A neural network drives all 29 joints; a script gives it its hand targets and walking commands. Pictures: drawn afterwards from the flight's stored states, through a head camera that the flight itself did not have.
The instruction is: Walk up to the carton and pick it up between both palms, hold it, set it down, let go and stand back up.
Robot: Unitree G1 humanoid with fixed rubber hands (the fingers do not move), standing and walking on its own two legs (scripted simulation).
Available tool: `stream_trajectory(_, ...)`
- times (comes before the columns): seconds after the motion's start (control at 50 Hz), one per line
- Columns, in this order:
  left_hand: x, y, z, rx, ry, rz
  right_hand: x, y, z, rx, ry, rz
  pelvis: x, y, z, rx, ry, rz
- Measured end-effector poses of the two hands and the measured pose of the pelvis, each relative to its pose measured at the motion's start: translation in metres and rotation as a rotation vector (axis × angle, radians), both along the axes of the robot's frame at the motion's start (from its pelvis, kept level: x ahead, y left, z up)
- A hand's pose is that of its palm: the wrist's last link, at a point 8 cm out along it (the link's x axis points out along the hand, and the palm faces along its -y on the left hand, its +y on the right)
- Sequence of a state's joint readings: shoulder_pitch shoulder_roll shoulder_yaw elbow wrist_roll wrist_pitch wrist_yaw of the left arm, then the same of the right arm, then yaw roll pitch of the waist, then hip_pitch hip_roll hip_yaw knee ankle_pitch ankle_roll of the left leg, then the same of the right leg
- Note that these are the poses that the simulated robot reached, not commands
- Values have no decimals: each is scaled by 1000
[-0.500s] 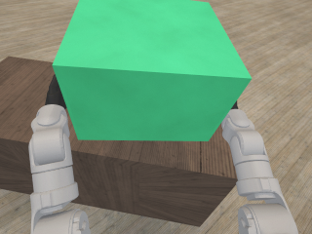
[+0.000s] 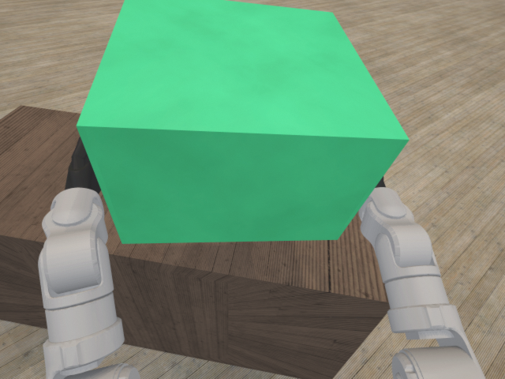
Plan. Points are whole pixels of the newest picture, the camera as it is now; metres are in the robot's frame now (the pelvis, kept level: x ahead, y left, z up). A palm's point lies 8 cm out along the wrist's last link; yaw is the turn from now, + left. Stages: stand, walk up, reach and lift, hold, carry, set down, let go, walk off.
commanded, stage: hold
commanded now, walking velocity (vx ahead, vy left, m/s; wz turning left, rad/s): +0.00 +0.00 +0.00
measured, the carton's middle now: (236, 118) +0.41 +0.00 +0.24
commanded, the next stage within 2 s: none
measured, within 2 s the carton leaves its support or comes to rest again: neither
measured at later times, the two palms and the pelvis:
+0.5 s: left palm (96, 179) +0.33 +0.19 +0.19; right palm (373, 186) +0.33 -0.20 +0.17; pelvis -0.02 -0.01 +0.00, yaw +0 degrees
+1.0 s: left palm (90, 183) +0.33 +0.20 +0.19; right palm (367, 185) +0.33 -0.19 +0.17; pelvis +0.00 +0.00 +0.00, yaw +0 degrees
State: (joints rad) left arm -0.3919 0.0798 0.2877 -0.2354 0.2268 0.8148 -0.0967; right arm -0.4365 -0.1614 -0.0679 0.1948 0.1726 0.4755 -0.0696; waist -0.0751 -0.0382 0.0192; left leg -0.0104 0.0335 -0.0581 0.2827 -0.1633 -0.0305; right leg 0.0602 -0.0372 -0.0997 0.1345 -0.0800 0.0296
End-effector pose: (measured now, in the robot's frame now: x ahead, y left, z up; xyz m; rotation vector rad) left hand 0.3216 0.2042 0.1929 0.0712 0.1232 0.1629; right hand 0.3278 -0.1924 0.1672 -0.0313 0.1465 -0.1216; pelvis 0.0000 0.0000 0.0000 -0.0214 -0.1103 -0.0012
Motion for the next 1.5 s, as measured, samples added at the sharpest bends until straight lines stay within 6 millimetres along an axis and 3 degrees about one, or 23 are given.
stream_trajectory(0.42,9,-10,3,-10,17,-17,0,-10,1,-12,19,-19,-20,-5,-1,1,23,-5)
stream_trajectory(0.82,15,-6,-2,-4,3,-18,6,-6,-2,-12,6,-20,-6,-5,0,-2,26,1)
stream_trajectory(1.04,7,-3,-1,3,-5,-11,3,-3,-2,-4,-1,-12,2,0,0,-2,11,1)
stream_trajectory(1.32,4,-9,9,7,-15,-16,-3,-8,3,-1,-10,-15,-7,1,0,1,4,-6)
stream_trajectory(1.5,6,-10,6,-11,2,-13,-1,-10,2,-4,7,-17,-14,-5,0,-1,9,-3)
